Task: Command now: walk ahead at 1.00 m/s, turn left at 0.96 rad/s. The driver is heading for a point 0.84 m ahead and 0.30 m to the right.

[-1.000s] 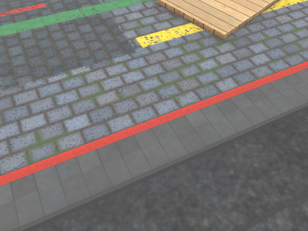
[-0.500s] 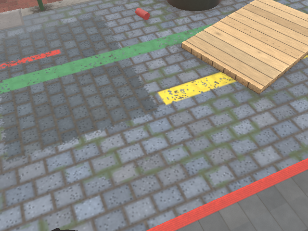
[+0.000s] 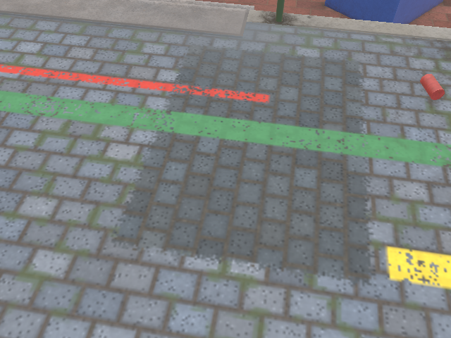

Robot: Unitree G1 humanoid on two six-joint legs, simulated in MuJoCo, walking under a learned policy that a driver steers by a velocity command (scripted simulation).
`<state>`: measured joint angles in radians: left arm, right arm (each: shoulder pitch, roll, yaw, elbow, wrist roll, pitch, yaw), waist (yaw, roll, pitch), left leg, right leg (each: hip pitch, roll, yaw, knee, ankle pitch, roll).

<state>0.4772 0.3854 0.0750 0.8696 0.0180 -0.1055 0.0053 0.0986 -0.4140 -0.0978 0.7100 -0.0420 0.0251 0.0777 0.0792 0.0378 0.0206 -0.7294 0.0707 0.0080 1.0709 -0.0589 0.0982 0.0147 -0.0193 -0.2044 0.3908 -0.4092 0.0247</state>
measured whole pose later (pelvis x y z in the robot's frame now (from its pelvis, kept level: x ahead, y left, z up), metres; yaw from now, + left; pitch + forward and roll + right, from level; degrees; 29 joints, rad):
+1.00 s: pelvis +0.94 -0.13 -0.16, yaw -30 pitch +1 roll +1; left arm 0.48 0.25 0.07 0.90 -0.01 -0.04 0.06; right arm -0.07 -0.26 0.00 0.65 0.00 -0.13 0.02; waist 0.10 0.04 0.08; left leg -0.55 -0.05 0.01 0.39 0.29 0.02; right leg 0.11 0.17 0.21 0.46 -0.47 -0.12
